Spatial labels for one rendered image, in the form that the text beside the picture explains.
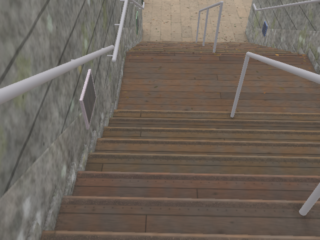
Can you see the stairs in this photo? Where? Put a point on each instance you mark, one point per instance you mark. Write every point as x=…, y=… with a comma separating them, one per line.
x=197, y=175
x=197, y=47

